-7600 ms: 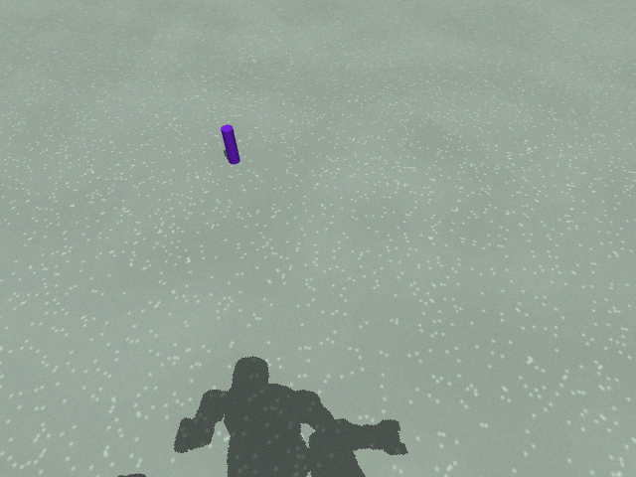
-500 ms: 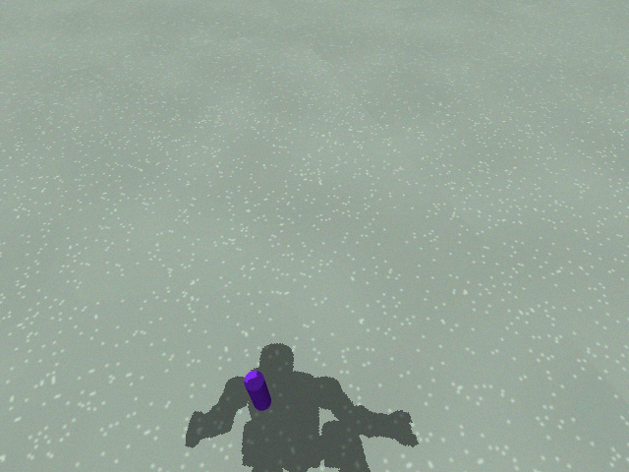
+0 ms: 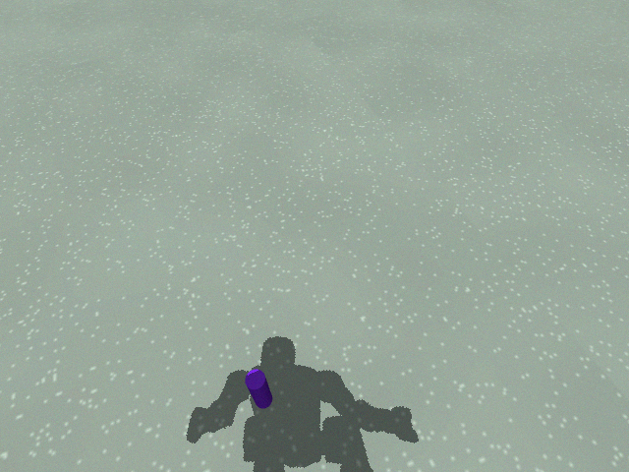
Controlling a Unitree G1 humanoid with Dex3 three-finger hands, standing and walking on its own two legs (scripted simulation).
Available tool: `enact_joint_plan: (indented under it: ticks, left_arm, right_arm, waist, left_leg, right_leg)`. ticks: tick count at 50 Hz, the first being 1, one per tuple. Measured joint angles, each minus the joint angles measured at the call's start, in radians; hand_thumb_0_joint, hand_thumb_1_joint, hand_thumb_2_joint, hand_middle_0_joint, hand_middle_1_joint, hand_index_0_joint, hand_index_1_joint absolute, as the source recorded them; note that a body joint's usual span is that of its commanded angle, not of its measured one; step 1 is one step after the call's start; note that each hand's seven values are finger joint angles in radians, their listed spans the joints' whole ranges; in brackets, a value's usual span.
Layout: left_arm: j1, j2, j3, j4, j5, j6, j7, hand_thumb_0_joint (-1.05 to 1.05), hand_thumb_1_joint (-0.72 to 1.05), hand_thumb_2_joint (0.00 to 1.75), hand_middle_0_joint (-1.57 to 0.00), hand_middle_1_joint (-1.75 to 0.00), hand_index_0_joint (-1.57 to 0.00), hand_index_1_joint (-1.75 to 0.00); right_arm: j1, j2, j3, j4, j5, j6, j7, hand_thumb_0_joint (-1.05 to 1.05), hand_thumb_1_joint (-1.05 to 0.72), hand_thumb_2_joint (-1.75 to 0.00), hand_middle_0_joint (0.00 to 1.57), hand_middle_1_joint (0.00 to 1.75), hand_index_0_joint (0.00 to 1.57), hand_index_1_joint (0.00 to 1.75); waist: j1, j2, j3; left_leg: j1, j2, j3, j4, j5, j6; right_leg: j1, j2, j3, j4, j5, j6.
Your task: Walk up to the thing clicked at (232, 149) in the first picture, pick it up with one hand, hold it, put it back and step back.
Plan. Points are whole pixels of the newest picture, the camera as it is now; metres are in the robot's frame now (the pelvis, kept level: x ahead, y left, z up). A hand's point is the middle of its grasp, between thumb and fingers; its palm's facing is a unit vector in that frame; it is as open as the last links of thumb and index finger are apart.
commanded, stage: go down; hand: left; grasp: from the side
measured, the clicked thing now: (259, 389) +0.40 +0.20 -0.69
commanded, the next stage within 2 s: none
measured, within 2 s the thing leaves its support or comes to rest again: neither
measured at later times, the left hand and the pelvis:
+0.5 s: hand (154, 451) +0.16 +0.27 -0.18, palm faces +0.04 -0.95 -0.32, open 14.8 cm; pelvis -0.01 +0.00 -0.04, yaw -1 degrees
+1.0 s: hand (146, 470) +0.14 +0.28 -0.21, palm faces +0.09 -0.95 -0.30, open 17.5 cm; pelvis -0.01 +0.01 -0.09, yaw -1 degrees
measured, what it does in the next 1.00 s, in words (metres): lowers itself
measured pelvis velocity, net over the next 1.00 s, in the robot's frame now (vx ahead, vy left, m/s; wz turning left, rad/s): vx -0.01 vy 0.01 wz -0.01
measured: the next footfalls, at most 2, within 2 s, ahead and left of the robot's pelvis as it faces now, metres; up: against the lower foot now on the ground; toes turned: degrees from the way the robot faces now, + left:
none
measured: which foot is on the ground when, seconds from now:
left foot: down 0.00-1.00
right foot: down 0.00-1.00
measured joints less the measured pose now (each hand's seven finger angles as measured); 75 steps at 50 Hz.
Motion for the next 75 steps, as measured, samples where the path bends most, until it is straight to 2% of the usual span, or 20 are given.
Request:
enact_joint_plan:
  ticks: [5, 7, 9, 11, 16, 18, 25, 33, 42, 49, 58, 62, 67, 72, 75]
  left_arm:
    - [-0.004, -0.001, -0.001, -0.003, 0.001, -0.001, 0.000, 0.01, 0.90, 0.90, -0.20, -0.30, -0.20, -0.30]
    - [-0.003, -0.012, 0.014, -0.053, -0.021, -0.008, 0.011, 0.01, 0.88, 0.88, -0.21, -0.28, -0.21, -0.28]
    - [-0.057, -0.027, 0.048, -0.052, -0.024, -0.022, 0.017, 0.01, 0.83, 0.83, -0.19, -0.24, -0.19, -0.23]
    - [-0.119, -0.028, 0.085, -0.045, -0.012, -0.016, 0.010, 0.01, 0.76, 0.75, -0.16, -0.20, -0.16, -0.19]
    - [-0.195, -0.002, 0.183, -0.072, 0.044, 0.003, -0.027, 0.01, 0.50, 0.50, -0.09, -0.12, -0.09, -0.11]
    - [-0.187, 0.004, 0.201, -0.105, 0.055, 0.024, -0.033, 0.01, 0.39, 0.41, -0.07, -0.10, -0.08, -0.09]
    - [-0.103, 0.005, 0.228, -0.223, 0.053, 0.107, -0.063, 0.00, -0.01, 0.19, -0.06, -0.07, -0.06, -0.06]
    - [0.018, -0.019, 0.239, -0.457, 0.038, 0.156, -0.075, 0.00, -0.37, 0.07, -0.07, -0.07, -0.07, -0.06]
    - [0.108, -0.014, 0.249, -0.645, 0.021, 0.247, -0.074, 0.00, -0.53, 0.02, -0.08, -0.06, -0.08, -0.05]
    - [0.140, 0.002, 0.273, -0.703, 0.001, 0.269, -0.099, -0.01, -0.57, 0.02, -0.09, -0.06, -0.09, -0.06]
    - [0.176, 0.010, 0.298, -0.762, -0.021, 0.227, -0.136, -0.01, -0.57, 0.01, -0.09, -0.05, -0.09, -0.05]
    - [0.164, 0.016, 0.317, -0.745, -0.031, 0.190, -0.142, -0.01, -0.56, 0.01, -0.09, -0.05, -0.08, -0.04]
    - [0.062, 0.056, 0.376, -0.632, -0.059, 0.077, -0.182, -0.01, -0.56, 0.02, -0.08, -0.04, -0.08, -0.04]
    - [-0.080, 0.120, 0.447, -0.522, -0.095, -0.068, -0.275, -0.01, -0.56, 0.03, -0.08, -0.06, -0.07, -0.05]
    - [-0.159, 0.157, 0.476, -0.480, -0.107, -0.131, -0.330, -0.01, -0.55, 0.04, -0.07, -0.07, -0.07, -0.06]
  right_arm:
    - [-0.006, -0.001, 0.000, -0.001, 0.000, 0.001, -0.001, 0.01, -0.90, -0.90, 0.20, 0.30, 0.21, 0.30]
    - [0.025, 0.003, 0.000, -0.088, 0.029, -0.005, -0.019, 0.01, -0.92, -0.90, 0.20, 0.30, 0.21, 0.30]
    - [0.044, 0.015, -0.002, -0.167, 0.046, -0.024, -0.033, 0.01, -0.94, -0.91, 0.20, 0.30, 0.21, 0.30]
    - [0.050, 0.037, -0.008, -0.225, 0.050, -0.028, -0.040, 0.01, -0.96, -0.91, 0.20, 0.30, 0.21, 0.30]
    - [0.079, 0.097, -0.028, -0.318, 0.032, -0.030, -0.034, 0.01, -0.97, -0.92, 0.20, 0.30, 0.21, 0.30]
    - [0.102, 0.109, -0.032, -0.345, 0.030, -0.025, -0.031, 0.01, -0.97, -0.91, 0.20, 0.30, 0.21, 0.30]
    - [0.144, 0.102, -0.041, -0.432, 0.034, -0.030, -0.017, 0.01, -0.94, -0.91, 0.20, 0.30, 0.21, 0.30]
    - [0.133, 0.100, -0.049, -0.505, 0.032, -0.072, -0.035, 0.01, -0.91, -0.90, 0.20, 0.30, 0.21, 0.30]
    - [0.100, 0.118, -0.024, -0.564, 0.024, -0.111, -0.071, 0.01, -0.89, -0.89, 0.20, 0.30, 0.21, 0.30]
    - [0.093, 0.123, -0.013, -0.594, 0.014, -0.146, -0.090, 0.01, -0.89, -0.89, 0.20, 0.30, 0.21, 0.30]
    - [0.102, 0.124, -0.017, -0.604, 0.007, -0.167, -0.087, 0.01, -0.90, -0.89, 0.20, 0.30, 0.21, 0.30]
    - [0.105, 0.121, -0.016, -0.603, 0.004, -0.179, -0.087, 0.01, -0.91, -0.90, 0.20, 0.30, 0.21, 0.30]
    - [0.088, 0.105, -0.014, -0.590, -0.001, -0.210, -0.085, 0.01, -0.92, -0.90, 0.20, 0.30, 0.21, 0.30]
    - [0.059, 0.079, -0.014, -0.565, -0.003, -0.227, -0.080, 0.01, -0.93, -0.90, 0.20, 0.30, 0.21, 0.30]
    - [0.041, 0.067, -0.016, -0.543, -0.006, -0.219, -0.078, 0.01, -0.92, -0.90, 0.20, 0.30, 0.21, 0.30]
  waist:
    - [0.001, 0.000, -0.001]
    - [-0.001, 0.002, -0.010]
    - [-0.004, 0.003, -0.001]
    - [-0.005, -0.002, 0.004]
    - [-0.022, -0.023, -0.034]
    - [-0.027, -0.025, -0.050]
    - [-0.041, -0.002, -0.101]
    - [-0.027, 0.002, -0.129]
    - [-0.029, -0.001, -0.155]
    - [-0.035, 0.000, -0.173]
    - [-0.035, 0.001, -0.177]
    - [-0.033, 0.003, -0.181]
    - [-0.031, -0.005, -0.195]
    - [-0.032, -0.019, -0.217]
    - [-0.032, -0.020, -0.222]
  left_leg:
    - [0.001, 0.000, 0.000, 0.001, -0.004, 0.000]
    - [-0.047, -0.001, -0.003, 0.038, -0.017, 0.002]
    - [-0.104, -0.001, -0.008, 0.090, -0.034, 0.003]
    - [-0.164, 0.003, -0.007, 0.141, -0.051, 0.001]
    - [-0.305, 0.014, -0.002, 0.267, -0.102, -0.003]
    - [-0.333, 0.016, 0.000, 0.303, -0.122, -0.003]
    - [-0.467, 0.020, 0.002, 0.465, -0.202, 0.004]
    - [-0.622, 0.018, -0.008, 0.641, -0.279, 0.008]
    - [-0.700, 0.022, -0.029, 0.734, -0.319, 0.005]
    - [-0.767, 0.023, -0.042, 0.798, -0.342, 0.004]
    - [-0.860, 0.023, -0.047, 0.876, -0.365, 0.005]
    - [-0.910, 0.023, -0.049, 0.916, -0.374, 0.005]
    - [-1.041, 0.019, -0.052, 1.020, -0.398, 0.006]
    - [-1.222, 0.015, -0.059, 1.173, -0.434, 0.002]
    - [-1.317, 0.016, -0.066, 1.258, -0.454, 0.000]
  right_leg:
    - [0.002, 0.000, -0.001, -0.001, -0.003, 0.000]
    - [-0.046, -0.002, -0.002, 0.038, -0.018, -0.001]
    - [-0.100, -0.002, -0.005, 0.089, -0.036, -0.002]
    - [-0.162, 0.001, -0.001, 0.141, -0.053, -0.004]
    - [-0.308, 0.010, 0.011, 0.267, -0.100, -0.009]
    - [-0.337, 0.012, 0.015, 0.301, -0.117, -0.008]
    - [-0.466, 0.012, 0.024, 0.446, -0.186, -0.001]
    - [-0.614, 0.009, 0.023, 0.616, -0.262, 0.006]
    - [-0.680, 0.014, 0.008, 0.698, -0.302, 0.004]
    - [-0.738, 0.015, -0.002, 0.754, -0.324, 0.003]
    - [-0.830, 0.016, -0.001, 0.833, -0.348, 0.004]
    - [-0.881, 0.015, 0.000, 0.874, -0.358, 0.004]
    - [-1.015, 0.013, 0.005, 0.987, -0.388, 0.004]
    - [-1.197, 0.011, 0.010, 1.148, -0.432, 0.004]
    - [-1.290, 0.013, 0.009, 1.233, -0.453, 0.004]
